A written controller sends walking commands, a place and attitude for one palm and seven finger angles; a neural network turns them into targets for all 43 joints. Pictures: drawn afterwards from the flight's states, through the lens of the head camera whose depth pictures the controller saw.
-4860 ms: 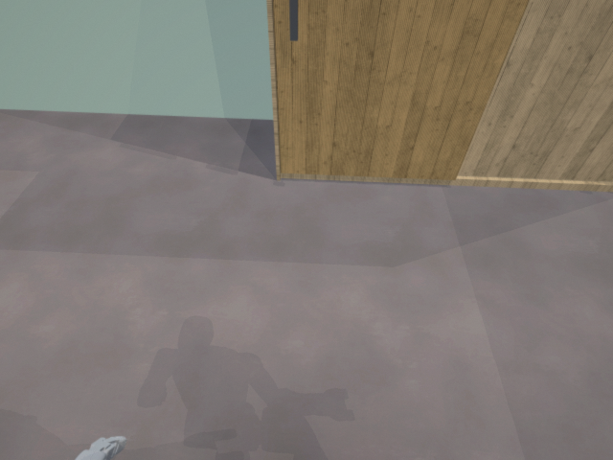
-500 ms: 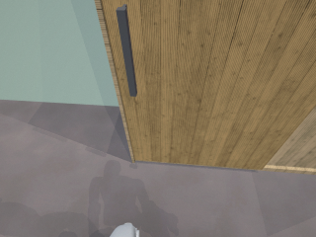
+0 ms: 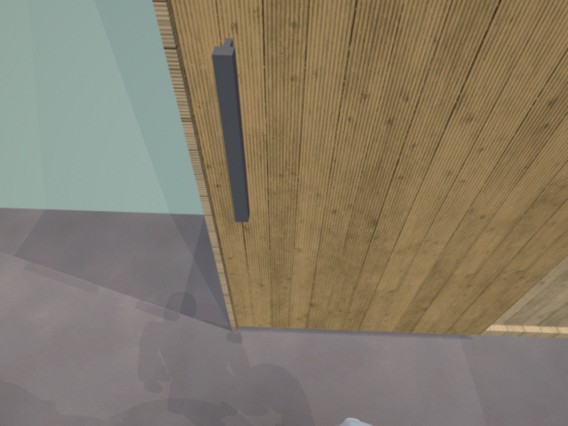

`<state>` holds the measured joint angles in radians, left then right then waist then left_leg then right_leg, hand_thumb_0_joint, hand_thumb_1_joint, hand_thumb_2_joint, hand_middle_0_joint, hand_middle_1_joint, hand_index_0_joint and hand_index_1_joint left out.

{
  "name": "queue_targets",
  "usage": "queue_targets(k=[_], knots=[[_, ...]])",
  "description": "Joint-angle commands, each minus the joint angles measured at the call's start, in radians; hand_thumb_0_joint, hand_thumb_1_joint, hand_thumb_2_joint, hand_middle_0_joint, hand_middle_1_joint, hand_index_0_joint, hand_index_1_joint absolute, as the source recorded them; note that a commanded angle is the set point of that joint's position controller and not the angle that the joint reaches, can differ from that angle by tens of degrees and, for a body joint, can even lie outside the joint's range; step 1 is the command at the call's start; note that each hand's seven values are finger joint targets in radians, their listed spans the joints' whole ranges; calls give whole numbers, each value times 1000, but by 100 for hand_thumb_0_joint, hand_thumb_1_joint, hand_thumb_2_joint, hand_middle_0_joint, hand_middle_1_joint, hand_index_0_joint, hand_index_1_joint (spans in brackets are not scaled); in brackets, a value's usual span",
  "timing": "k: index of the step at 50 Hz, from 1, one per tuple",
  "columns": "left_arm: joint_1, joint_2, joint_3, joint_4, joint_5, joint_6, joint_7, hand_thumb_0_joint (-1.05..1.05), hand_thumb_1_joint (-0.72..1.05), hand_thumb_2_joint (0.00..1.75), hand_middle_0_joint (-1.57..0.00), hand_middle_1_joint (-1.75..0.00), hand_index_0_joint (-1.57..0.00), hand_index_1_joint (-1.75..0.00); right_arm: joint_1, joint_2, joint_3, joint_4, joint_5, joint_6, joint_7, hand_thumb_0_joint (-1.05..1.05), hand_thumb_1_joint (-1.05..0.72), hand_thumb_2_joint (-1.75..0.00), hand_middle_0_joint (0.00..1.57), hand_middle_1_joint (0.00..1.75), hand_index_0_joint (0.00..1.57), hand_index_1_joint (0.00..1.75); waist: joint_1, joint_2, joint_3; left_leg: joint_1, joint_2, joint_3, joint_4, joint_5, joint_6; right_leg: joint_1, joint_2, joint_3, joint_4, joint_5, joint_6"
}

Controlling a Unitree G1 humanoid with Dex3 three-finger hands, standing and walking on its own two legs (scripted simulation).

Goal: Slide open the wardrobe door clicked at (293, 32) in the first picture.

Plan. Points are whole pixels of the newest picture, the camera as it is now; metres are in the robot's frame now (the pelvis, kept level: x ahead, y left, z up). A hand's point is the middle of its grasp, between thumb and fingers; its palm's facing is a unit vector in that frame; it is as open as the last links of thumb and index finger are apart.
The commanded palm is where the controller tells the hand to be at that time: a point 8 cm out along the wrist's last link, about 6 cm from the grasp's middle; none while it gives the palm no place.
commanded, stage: come to a stop and stand still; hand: left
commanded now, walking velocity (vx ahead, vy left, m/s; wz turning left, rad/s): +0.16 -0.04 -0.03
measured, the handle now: (236, 144) +0.54 +0.12 +0.11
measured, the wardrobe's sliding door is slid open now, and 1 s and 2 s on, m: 0.00 0.00 0.00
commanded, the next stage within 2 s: look again from close up in 1.54 s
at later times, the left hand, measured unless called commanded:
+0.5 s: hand out of the picture +0.09 +0.20 -0.19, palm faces +0.06 -0.98 -0.20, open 7.3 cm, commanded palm none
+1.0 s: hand out of the picture -0.04 +0.19 -0.17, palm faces +0.02 -0.98 -0.19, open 7.4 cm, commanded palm none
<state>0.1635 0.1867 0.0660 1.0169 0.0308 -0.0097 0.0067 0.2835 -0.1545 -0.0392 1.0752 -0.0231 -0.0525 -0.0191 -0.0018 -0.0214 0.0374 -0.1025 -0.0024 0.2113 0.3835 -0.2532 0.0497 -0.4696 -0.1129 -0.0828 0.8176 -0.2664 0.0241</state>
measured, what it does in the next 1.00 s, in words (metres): steps on the spot: right foot, then left foot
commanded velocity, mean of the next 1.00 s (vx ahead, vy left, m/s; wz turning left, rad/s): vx -0.07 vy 0.02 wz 0.00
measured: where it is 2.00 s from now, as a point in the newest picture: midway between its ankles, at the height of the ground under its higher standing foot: outside the picture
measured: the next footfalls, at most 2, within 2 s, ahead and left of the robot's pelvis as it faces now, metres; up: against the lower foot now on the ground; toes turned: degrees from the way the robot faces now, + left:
right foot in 0.12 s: +0.14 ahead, -0.13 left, +0.00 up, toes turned -8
left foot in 0.48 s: +0.06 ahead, +0.12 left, +0.00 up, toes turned +4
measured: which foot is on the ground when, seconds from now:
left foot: down 0.00-0.12, up 0.14-0.46, down 0.48-1.00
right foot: up 0.00-0.10, down 0.12-0.48, up 0.50-0.78, down 0.80-1.00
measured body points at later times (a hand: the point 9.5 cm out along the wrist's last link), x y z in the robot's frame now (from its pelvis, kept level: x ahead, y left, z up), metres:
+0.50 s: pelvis +0.02 +0.01 -0.02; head +0.04 +0.03 +0.43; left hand +0.09 +0.25 -0.17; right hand +0.05 -0.22 -0.17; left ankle +0.02 +0.12 -0.74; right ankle +0.11 -0.12 -0.74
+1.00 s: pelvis -0.03 +0.03 +0.00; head -0.04 +0.02 +0.45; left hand -0.04 +0.24 -0.16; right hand -0.03 -0.20 -0.16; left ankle +0.02 +0.12 -0.74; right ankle -0.05 -0.09 -0.74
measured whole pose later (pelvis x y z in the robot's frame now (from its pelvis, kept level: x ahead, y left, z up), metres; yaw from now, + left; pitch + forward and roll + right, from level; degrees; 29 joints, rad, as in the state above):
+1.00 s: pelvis -0.03 +0.03 +0.00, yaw -1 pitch -3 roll +0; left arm 0.30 0.12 0.00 1.14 0.02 0.01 0.04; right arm 0.25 -0.17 -0.02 1.12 0.00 0.01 -0.02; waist 0.00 0.02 0.03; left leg -0.20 -0.01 0.11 0.39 -0.14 0.04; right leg -0.11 -0.02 -0.03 0.43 -0.26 0.01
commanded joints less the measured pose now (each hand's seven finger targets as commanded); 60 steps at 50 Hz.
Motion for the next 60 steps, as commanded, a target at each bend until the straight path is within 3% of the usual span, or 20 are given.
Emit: queue_targets(k=[1, 4, 5, 6, 7, 8, 12, 16, 22, 23, 24, 25, 29, 36, 39, 41, 42, 44, 51, 60], knots=[[42, 9, -10, -34, -3, 0, -9, 0, 90, 90, -20, -30, -20, -30, 59, -138, -30, -18, -9, -1, -3, 0, -90, -90, 20, 30, 20, 30, -11, 110, 54, -48, 309, -201, -127, 258, 113, 69, 21, -15, -140, -13, -9], [134, 28, -10, -1, -2, -19, 2, 0, 90, 90, -20, -30, -20, -30, 56, -109, -15, -5, -1, 6, -6, 0, -90, -90, 20, 30, 20, 30, 44, 25, 5, -89, 220, -123, 71, 324, 27, 297, 43, -22, -371, 193, -14], [184, 84, -4, 18, -2, -31, 14, 0, 90, 90, -20, -30, -20, -30, 79, -69, -7, -3, 9, 4, -5, 0, -90, -90, 20, 30, 20, 30, 54, -88, -68, -187, 161, -96, 183, 220, -25, 462, -63, 110, -378, 483, -41], [205, 143, -3, 30, -9, -38, 22, 0, 90, 90, -20, -30, -20, -30, 101, -44, 2, -11, 19, 10, -4, 0, -90, -90, 20, 30, 20, 30, 36, -203, -114, -243, 84, -60, 259, -76, -73, 514, -229, 252, -390, 795, -132], [192, 158, -10, 21, -16, -32, 24, 0, 90, 90, -20, -30, -20, -30, 105, -47, -2, -7, 22, 28, -11, 0, -90, -90, 20, 30, 20, 30, 27, -146, -106, -205, 70, -104, 334, -319, -84, 453, -298, 247, -416, 960, -207], [150, 151, -7, 19, -15, -33, 30, 0, 90, 90, -20, -30, -20, -30, 109, -34, -2, 5, 25, 42, -15, 0, -90, -90, 20, 30, 20, 30, 18, -171, -114, -193, 78, -137, 402, -343, -84, 420, -277, 233, -414, 996, -236], [33, 128, -3, -10, -9, -5, 48, 0, 90, 90, -20, -30, -20, -30, 105, -22, -7, 24, 29, 75, -20, 0, -90, -90, 20, 30, 20, 30, -2, -77, -93, -202, 70, -176, 450, -285, -87, 344, -233, 154, -417, 813, -234], [27, 137, 20, -33, -1, 13, 47, 0, 90, 90, -20, -30, -20, -30, 81, -23, -20, -6, 17, 94, -13, 0, -90, -90, 20, 30, 20, 30, 10, -106, -72, -215, 46, -166, 499, -242, -96, 249, -223, 175, -471, 571, -223], [-16, 125, 23, -47, -6, 31, 41, 0, 90, 90, -20, -30, -20, -30, 149, -28, -21, -12, 15, 72, -3, 0, -90, -90, 20, 30, 20, 30, -29, -128, -111, -30, 42, -143, 97, -8, -85, 163, -137, 135, -413, 130, -124], [-9, 93, 16, -58, -14, 38, 36, 0, 90, 90, -20, -30, -20, -30, 158, -68, -23, -16, 12, 63, -3, 0, -90, -90, 20, 30, 20, 30, -32, 2, -94, -6, 98, -218, -5, -4, -67, 96, -72, 91, -330, 6, -78], [1, 43, 7, -74, -22, 47, 29, 0, 90, 90, -20, -30, -20, -30, 116, -132, -34, -44, 1, 56, -6, 0, -90, -90, 20, 30, 20, 30, -19, 235, -31, -115, 272, -441, -147, -27, -6, 35, 35, 14, -212, -128, -15], [-18, 35, 6, -79, -19, 51, 29, 0, 90, 90, -20, -30, -20, -30, 37, -164, -32, -82, -5, 59, -11, 0, -90, -90, 20, 30, 20, 30, -10, 292, 38, -264, 350, -516, -232, -35, 60, 68, 72, 33, -92, -199, -5], [78, 46, 7, -10, -5, 63, 21, 0, 90, 90, -20, -30, -20, -30, -90, -127, -11, -99, -1, 50, -27, 0, -90, -90, 20, 30, 20, 30, 41, 175, 50, -250, 246, -345, -191, 17, 69, 82, 72, 112, 124, -122, -8], [97, 27, -29, 18, -15, 36, 26, 0, 90, 90, -20, -30, -20, -30, 23, -141, -18, -30, 8, 42, -24, 0, -90, -90, 20, 30, 20, 30, -15, 148, -63, 53, 247, -352, -104, 317, 105, 148, 58, 59, -239, -156, 10], [191, 44, -34, 73, -17, 20, 35, 0, 90, 90, -20, -30, -20, -30, 8, -118, -12, -19, 22, 39, -18, 0, -90, -90, 20, 30, 20, 30, 11, 78, -89, -11, 177, -296, -35, 278, 30, 324, 37, 87, -494, 95, -5], [173, 68, -39, 82, -17, 9, 39, 0, 90, 90, -20, -30, -20, -30, -3, -81, -1, -17, 28, 39, -12, 0, -90, -90, 20, 30, 20, 30, -11, 5, -28, -55, 116, -243, -31, 165, -26, 294, -45, 169, -501, 164, -46], [166, 71, -42, 83, -17, 7, 39, 0, 90, 90, -20, -30, -20, -30, 3, -77, 1, -13, 26, 39, -8, 0, -90, -90, 20, 30, 20, 30, -15, 19, -26, -42, 109, -243, -44, 168, -30, 281, -54, 158, -493, 170, -55], [158, 51, -47, 91, -20, -3, 39, 0, 90, 90, -20, -30, -20, -30, 9, -94, 2, 7, 17, 41, -10, 0, -90, -90, 20, 30, 20, 30, -21, -112, -27, 4, 116, -224, -29, 181, -32, 246, -24, 153, -493, 161, -50], [183, 39, -49, 97, -18, 12, 38, 0, 90, 90, -20, -30, -20, -30, 34, -86, 12, 44, 14, 53, -8, 0, -90, -90, 20, 30, 20, 30, -12, 12, 111, -92, 114, -257, -122, -87, -32, 160, 9, 148, -532, -114, -41], [225, 20, -45, 99, -18, 11, 38, 0, 90, 90, -20, -30, -20, -30, 87, -58, 11, 59, 9, 56, -10, 0, -90, -90, 20, 30, 20, 30, -4, 24, 105, -137, 109, -260, -115, -135, -32, 147, 16, 148, -532, -168, -46]])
